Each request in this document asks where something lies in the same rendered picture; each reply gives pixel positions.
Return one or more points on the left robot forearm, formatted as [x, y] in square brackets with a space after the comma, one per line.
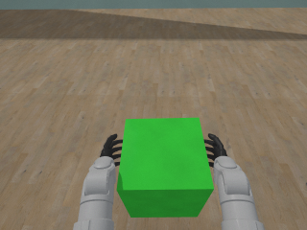
[97, 196]

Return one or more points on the right robot hand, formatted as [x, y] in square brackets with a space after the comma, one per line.
[218, 148]

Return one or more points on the left robot hand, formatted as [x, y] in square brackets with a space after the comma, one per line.
[108, 148]

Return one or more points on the right robot forearm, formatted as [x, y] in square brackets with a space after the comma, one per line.
[235, 196]

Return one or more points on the carton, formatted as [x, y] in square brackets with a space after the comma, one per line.
[164, 170]

